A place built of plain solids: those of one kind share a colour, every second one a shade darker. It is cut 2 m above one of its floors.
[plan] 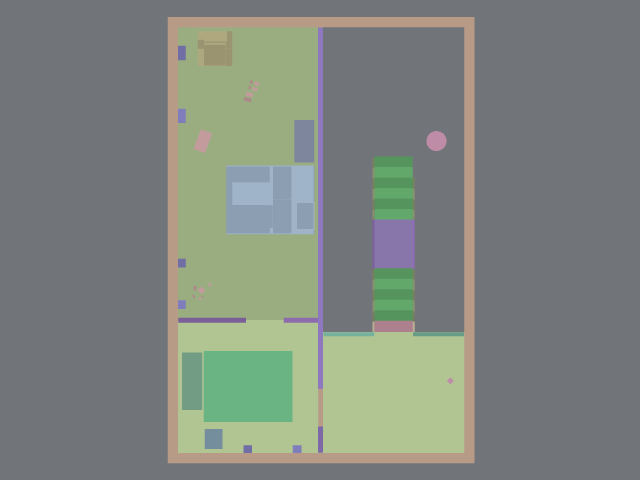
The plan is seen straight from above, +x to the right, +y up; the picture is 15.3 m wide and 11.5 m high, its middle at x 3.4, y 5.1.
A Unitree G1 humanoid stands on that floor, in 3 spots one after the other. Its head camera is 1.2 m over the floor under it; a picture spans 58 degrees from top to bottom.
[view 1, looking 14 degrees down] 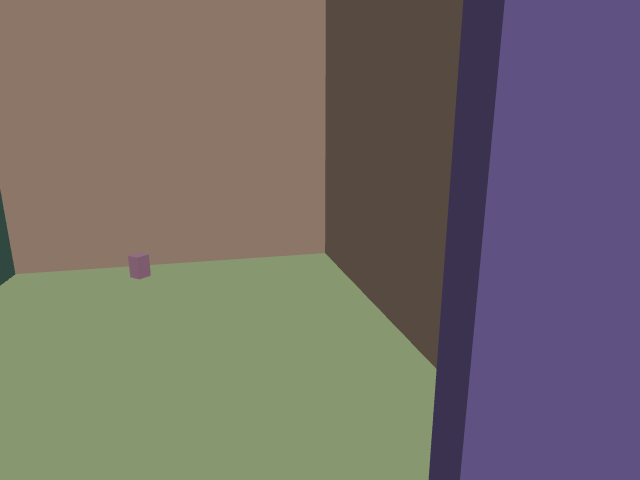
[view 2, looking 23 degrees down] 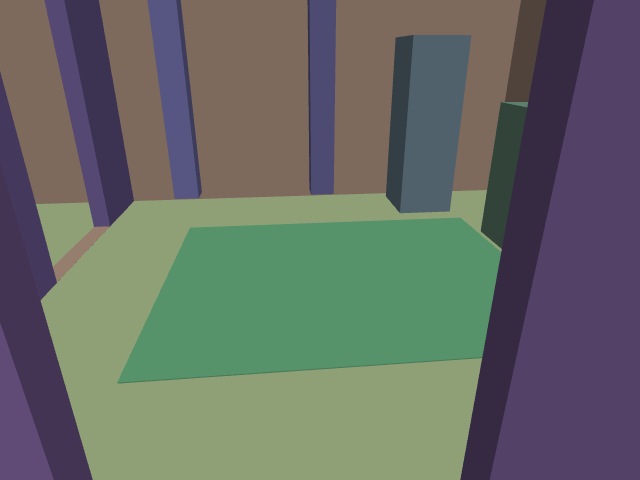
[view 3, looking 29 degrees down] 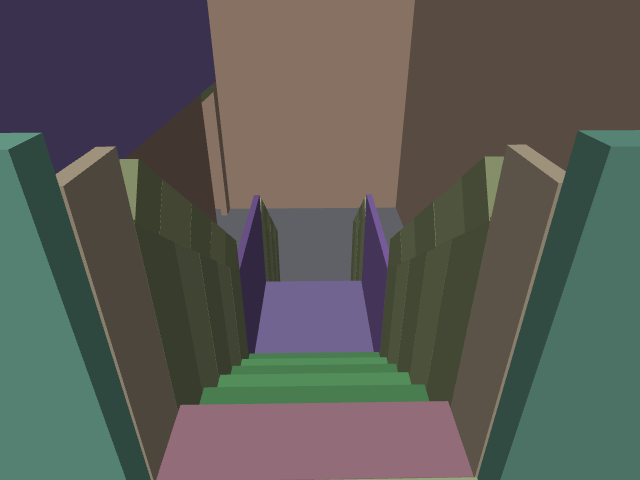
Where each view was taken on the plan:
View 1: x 2.71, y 1.08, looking -14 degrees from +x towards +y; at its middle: wall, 4.40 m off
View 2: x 2.08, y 3.88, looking -96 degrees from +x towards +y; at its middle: laid_rug_rug_study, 3.06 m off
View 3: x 5.16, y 2.14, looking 89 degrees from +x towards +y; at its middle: ground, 7.67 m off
